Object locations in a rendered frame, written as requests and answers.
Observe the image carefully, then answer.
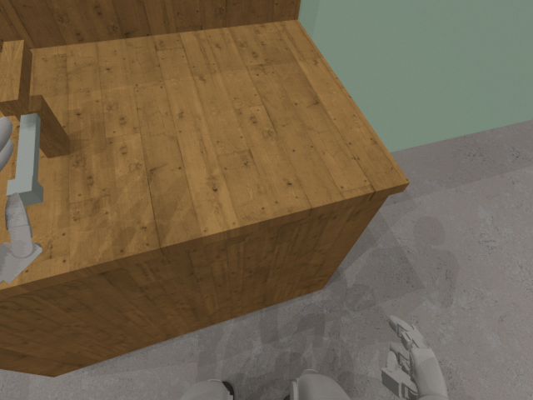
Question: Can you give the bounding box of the tap lever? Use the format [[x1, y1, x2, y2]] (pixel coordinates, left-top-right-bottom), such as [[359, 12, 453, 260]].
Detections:
[[6, 113, 43, 207]]

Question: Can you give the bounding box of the robot right thigh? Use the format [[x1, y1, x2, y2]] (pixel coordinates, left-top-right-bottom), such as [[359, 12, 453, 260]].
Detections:
[[290, 374, 351, 400]]

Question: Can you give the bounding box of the counter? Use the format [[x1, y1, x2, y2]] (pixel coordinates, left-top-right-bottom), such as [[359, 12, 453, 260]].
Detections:
[[0, 0, 410, 378]]

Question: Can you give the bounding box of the left robot hand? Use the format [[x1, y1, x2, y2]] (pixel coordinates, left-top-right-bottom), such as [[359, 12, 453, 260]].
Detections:
[[0, 117, 42, 283]]

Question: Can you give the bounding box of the robot right shin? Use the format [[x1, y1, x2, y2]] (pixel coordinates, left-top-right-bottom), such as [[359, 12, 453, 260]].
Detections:
[[300, 369, 317, 377]]

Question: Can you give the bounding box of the right robot hand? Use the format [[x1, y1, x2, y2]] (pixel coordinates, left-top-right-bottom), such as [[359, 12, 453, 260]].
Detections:
[[381, 315, 449, 400]]

